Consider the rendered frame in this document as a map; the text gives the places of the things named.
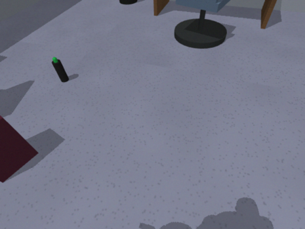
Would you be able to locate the office chair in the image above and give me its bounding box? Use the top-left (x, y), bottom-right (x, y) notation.
top-left (174, 0), bottom-right (230, 49)

